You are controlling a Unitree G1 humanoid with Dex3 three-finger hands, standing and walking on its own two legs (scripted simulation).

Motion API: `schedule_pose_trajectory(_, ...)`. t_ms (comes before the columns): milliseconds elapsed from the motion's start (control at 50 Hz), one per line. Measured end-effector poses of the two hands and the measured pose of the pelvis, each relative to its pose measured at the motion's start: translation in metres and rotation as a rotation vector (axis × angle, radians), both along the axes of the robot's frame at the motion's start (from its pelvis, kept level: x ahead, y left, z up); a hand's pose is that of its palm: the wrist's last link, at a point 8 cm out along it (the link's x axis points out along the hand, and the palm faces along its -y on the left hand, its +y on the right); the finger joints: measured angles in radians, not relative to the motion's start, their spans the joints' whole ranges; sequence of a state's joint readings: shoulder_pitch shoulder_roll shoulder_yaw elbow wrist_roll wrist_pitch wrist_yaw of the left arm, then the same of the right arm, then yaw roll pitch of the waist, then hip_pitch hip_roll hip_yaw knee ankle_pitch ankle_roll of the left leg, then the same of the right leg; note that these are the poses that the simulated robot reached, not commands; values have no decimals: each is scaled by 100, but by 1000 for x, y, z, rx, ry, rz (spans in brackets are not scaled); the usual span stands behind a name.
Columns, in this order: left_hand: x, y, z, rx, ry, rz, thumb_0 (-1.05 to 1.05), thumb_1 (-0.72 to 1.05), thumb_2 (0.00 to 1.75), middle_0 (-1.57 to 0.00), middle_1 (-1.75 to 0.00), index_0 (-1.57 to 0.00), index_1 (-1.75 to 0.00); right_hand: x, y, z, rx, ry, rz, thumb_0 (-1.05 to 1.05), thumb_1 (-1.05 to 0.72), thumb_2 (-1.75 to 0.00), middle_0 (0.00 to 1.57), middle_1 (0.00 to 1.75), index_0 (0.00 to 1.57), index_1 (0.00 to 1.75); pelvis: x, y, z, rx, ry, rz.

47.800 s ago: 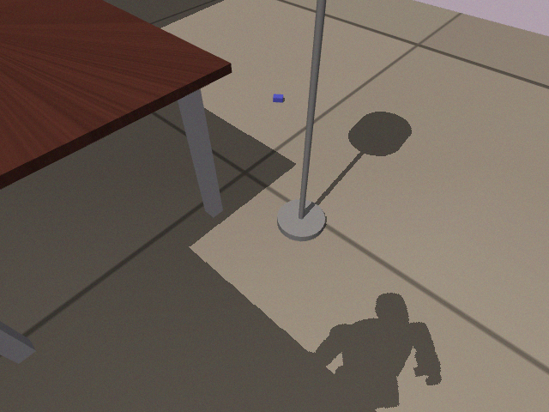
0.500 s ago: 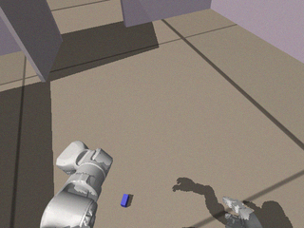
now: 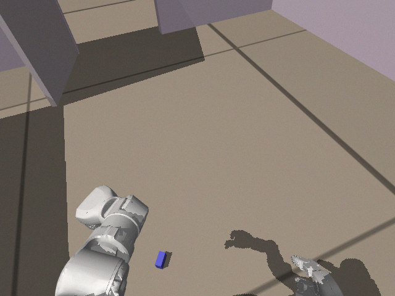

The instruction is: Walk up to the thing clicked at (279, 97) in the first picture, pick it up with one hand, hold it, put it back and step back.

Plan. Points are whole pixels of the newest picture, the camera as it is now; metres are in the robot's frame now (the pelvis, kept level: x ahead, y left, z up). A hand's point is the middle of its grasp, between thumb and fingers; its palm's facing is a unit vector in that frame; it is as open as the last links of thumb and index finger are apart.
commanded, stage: crouch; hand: left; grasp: from above
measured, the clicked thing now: (161, 260) +0.42 +0.23 -0.74
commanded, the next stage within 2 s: lower in 1.88 s
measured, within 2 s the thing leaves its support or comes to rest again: neither
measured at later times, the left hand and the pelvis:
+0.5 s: hand (128, 240) +0.33 +0.24 -0.24, palm faces -0.19 -0.36 -0.91, open 5.5 cm; pelvis -0.05 +0.00 -0.12, yaw -1 degrees
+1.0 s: hand (145, 249) +0.38 +0.24 -0.46, palm faces -0.15 -0.41 -0.90, open 4.4 cm; pelvis -0.08 +0.01 -0.32, yaw -5 degrees
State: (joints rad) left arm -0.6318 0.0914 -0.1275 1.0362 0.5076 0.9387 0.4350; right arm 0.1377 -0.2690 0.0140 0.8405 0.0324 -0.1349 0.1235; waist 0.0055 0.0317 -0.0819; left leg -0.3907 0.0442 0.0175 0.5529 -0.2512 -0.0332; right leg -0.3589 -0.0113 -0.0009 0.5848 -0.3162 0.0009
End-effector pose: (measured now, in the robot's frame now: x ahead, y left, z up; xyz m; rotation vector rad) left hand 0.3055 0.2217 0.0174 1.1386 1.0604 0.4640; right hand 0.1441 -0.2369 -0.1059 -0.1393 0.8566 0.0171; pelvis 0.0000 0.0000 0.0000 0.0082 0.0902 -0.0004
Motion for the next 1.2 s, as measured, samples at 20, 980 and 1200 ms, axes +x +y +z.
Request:
schedule_pose_trajectory(20, 0, 0, -2, 2, 4, -1, 0, 58, 31, -87, -60, -95, -52, -1, -1, 0, -3, 2, -2, 1, -90, -90, 20, 30, 20, 30, 0, 0, 0, 0, 2, -1)
schedule_pose_trajectory(980, 67, 24, -410, -12, -64, -20, 0, 71, 21, -105, -39, -112, -33, -204, -12, -328, -87, 517, -136, 0, -91, -90, 20, 30, 20, 30, -83, 10, -314, -61, 577, -53)
schedule_pose_trajectory(1200, 82, 32, -466, -5, -53, -9, 0, 77, 17, -109, -36, -116, -29, -219, -15, -379, -83, 543, -119, 0, -91, -90, 20, 30, 20, 30, -88, 13, -371, -63, 576, -67)
